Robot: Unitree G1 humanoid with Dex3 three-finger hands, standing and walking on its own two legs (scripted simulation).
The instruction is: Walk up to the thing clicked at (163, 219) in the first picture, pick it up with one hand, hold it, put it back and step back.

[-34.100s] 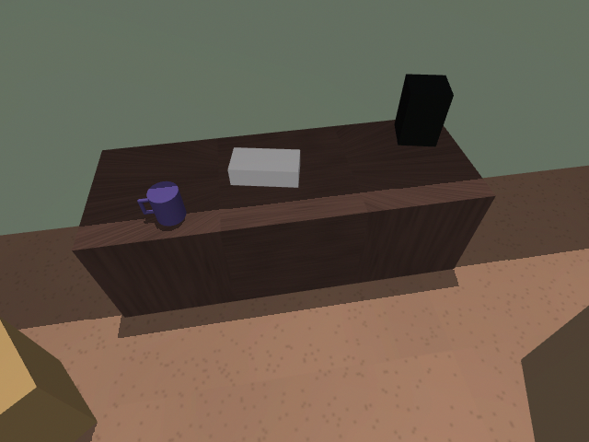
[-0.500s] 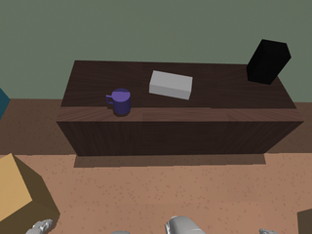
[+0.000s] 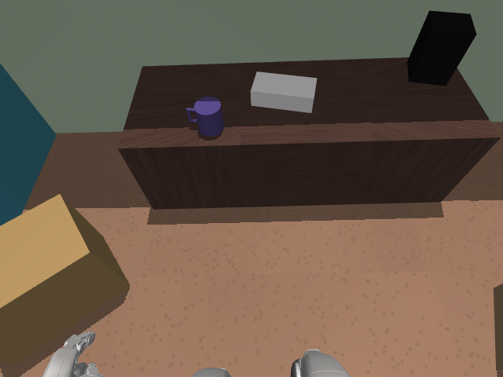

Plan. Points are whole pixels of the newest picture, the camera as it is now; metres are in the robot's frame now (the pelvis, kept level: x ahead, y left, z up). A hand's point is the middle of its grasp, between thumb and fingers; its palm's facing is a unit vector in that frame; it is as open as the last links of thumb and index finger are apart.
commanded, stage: step back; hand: left
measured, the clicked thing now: (204, 116) +0.91 +0.18 -0.28
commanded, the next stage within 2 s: stand in 1.54 s
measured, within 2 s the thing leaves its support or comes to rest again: neither
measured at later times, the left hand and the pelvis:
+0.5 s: hand out of the picture -0.11 +0.24 -0.13, palm faces -0.07 -0.91 -0.42, open 7.4 cm; pelvis -0.18 -0.03 +0.01, yaw -5 degrees
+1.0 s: hand out of the picture -0.16 +0.25 -0.13, palm faces -0.02 -0.93 -0.37, open 7.4 cm; pelvis -0.21 -0.02 +0.01, yaw +0 degrees
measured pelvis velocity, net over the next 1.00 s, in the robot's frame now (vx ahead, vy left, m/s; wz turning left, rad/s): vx -0.21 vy -0.02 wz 0.00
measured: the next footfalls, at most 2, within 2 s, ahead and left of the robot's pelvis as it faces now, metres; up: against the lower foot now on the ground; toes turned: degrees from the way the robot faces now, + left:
left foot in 0.02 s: +0.01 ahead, +0.11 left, +0.00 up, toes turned -3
right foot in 0.38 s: -0.16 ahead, -0.14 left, +0.00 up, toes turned -2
